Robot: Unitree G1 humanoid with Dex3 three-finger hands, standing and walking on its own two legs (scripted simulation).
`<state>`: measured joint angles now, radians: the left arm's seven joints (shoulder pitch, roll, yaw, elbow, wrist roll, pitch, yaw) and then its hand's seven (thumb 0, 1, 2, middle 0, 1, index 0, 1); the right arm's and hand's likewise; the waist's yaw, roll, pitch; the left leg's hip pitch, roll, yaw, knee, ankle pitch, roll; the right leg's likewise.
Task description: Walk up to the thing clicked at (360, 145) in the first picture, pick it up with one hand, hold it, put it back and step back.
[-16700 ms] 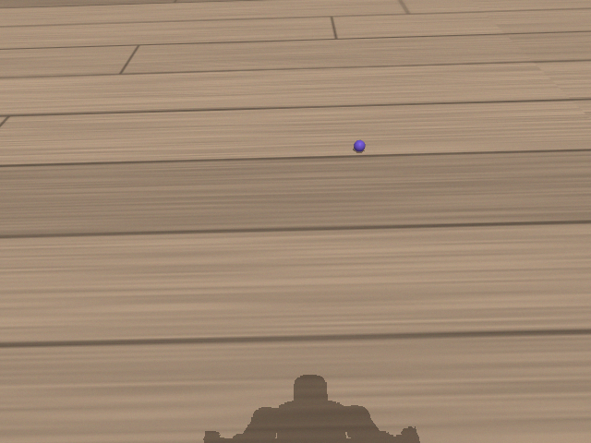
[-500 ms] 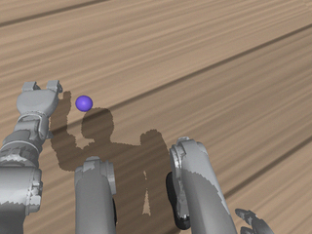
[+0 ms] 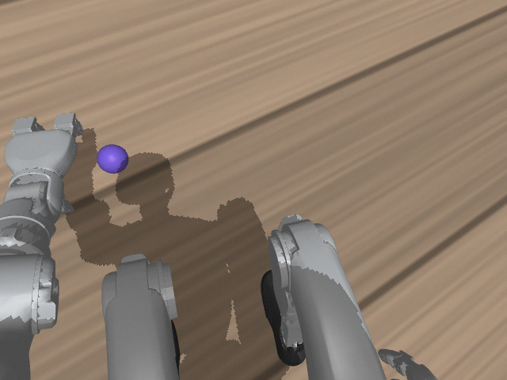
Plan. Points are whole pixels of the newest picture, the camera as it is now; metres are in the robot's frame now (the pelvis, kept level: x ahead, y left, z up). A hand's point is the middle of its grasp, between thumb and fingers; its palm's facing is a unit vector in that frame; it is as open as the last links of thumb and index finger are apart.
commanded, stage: rise first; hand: left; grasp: from above
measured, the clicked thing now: (112, 159) +0.54 +0.18 -0.33
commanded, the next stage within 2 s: approach in 1.76 s
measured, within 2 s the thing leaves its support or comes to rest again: neither
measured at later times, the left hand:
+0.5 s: hand (62, 168) +0.49 +0.23 -0.19, palm faces -0.44 -0.03 -0.90, open 13.7 cm
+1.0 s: hand (66, 163) +0.50 +0.23 -0.20, palm faces -0.45 -0.03 -0.89, open 13.4 cm
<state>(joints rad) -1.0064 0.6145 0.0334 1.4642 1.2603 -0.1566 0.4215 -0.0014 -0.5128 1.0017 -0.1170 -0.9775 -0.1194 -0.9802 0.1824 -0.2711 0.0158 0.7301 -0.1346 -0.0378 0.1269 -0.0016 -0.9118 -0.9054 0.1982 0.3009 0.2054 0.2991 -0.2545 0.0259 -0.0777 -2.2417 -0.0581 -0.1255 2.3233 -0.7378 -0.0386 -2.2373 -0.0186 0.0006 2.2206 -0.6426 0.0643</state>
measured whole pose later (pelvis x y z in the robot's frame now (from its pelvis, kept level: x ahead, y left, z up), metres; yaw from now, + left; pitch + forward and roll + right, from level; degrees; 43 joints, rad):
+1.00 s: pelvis -0.01 +0.01 -0.03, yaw -3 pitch +36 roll -9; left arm -1.12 0.70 0.02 1.60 1.29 -0.14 0.44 0.00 -0.42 0.92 -0.16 -1.00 -0.18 -0.98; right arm 0.21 -0.29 0.10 0.70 -0.16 -0.05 0.14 0.00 -0.91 -0.90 0.20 0.30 0.21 0.30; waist -0.33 0.01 -0.04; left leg -2.32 -0.06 -0.15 2.41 -0.72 -0.02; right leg -2.29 -0.01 -0.02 2.27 -0.62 0.06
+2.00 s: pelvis -0.01 +0.00 -0.03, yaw -2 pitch +36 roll -8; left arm -1.11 0.68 0.01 1.59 1.27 -0.14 0.45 0.00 -0.28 0.82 -0.29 -0.88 -0.31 -0.86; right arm 0.21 -0.30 0.09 0.70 -0.16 -0.07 0.16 0.00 -0.91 -0.90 0.20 0.30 0.20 0.30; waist -0.32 0.01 -0.04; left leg -2.32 -0.06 -0.15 2.41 -0.72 -0.03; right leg -2.30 -0.01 -0.02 2.28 -0.61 0.06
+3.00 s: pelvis -0.01 +0.01 -0.03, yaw -3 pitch +36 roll -9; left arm -1.24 0.68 -0.04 1.71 1.29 -0.08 0.49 0.00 -0.31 0.89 -0.12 -1.15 -0.21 -1.06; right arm 0.19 -0.31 0.15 0.66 -0.18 -0.08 0.15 0.00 -0.91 -0.89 0.20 0.30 0.20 0.30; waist -0.39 -0.02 0.00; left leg -2.34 -0.06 -0.16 2.43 -0.71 -0.03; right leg -2.32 0.00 -0.03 2.29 -0.60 0.06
